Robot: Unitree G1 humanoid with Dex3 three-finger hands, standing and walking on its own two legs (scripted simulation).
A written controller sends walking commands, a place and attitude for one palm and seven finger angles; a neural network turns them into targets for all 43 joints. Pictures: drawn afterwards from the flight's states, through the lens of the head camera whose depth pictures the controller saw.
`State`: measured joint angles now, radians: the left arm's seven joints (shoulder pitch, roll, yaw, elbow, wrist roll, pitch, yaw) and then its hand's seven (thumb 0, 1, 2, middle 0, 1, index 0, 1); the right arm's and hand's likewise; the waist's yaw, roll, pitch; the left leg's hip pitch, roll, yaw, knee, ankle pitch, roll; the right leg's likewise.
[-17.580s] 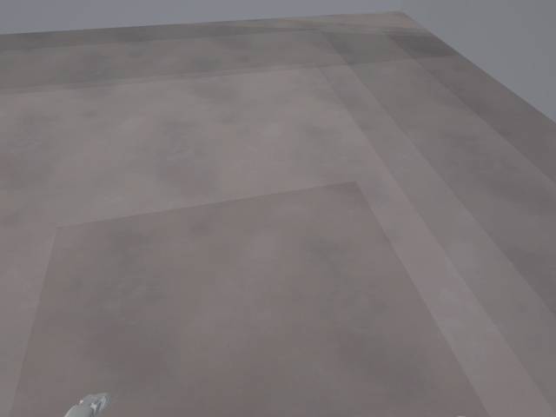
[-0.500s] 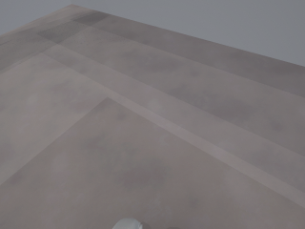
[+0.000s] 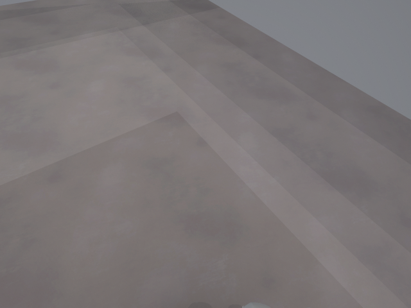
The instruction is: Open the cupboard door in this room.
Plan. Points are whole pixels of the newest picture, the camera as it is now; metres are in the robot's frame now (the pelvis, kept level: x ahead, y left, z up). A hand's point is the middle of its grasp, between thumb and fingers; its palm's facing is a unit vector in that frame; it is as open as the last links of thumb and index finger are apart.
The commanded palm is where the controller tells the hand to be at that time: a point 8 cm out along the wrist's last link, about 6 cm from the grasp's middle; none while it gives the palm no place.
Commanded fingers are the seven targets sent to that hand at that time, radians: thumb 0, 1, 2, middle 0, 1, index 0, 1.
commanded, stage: turn or walk to find it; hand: left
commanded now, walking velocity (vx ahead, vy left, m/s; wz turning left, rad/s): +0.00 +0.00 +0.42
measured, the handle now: out of the picture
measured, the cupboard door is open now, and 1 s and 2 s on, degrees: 0 0 0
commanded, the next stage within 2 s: stand and wait in 1.42 s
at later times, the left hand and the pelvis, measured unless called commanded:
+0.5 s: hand out of the picture +0.02 +0.14 -0.15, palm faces +0.24 -0.93 -0.27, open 7.4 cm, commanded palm none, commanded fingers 0.00 0.90 0.90 -0.20 -0.30 -0.20 -0.30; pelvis -0.03 -0.06 +0.00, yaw +14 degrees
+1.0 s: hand out of the picture -0.14 +0.19 -0.18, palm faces +0.49 -0.84 -0.23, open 7.4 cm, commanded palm none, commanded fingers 0.00 0.90 0.90 -0.20 -0.30 -0.20 -0.30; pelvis -0.07 -0.01 +0.00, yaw +25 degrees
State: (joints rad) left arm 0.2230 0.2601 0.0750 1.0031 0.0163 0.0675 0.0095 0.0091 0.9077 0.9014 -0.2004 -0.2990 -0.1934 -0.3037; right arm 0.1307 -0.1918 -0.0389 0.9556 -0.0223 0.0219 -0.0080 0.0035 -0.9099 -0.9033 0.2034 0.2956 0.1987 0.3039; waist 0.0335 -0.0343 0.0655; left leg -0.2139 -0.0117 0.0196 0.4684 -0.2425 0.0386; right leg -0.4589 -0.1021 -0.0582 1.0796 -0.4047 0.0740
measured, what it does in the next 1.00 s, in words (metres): steps on the spot, turning left: right foot, then left foot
